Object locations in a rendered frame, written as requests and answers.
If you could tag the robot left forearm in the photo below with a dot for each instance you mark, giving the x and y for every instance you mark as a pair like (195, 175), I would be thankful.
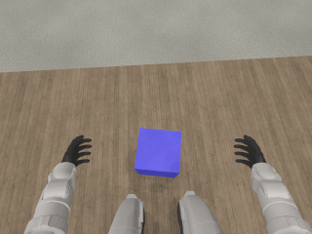
(53, 208)

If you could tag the robot right hand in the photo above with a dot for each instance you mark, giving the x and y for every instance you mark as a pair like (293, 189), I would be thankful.
(254, 153)

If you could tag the robot right forearm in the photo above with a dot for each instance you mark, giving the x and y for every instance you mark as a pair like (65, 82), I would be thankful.
(276, 202)

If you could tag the carton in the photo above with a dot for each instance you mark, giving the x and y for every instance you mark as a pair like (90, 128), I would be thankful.
(158, 153)

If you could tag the robot right shin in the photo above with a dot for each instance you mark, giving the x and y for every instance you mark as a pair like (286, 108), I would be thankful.
(185, 224)

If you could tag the robot left hand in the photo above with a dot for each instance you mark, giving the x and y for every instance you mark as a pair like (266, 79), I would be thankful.
(71, 155)

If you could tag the robot right thigh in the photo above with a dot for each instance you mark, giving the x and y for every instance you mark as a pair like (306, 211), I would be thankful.
(198, 215)

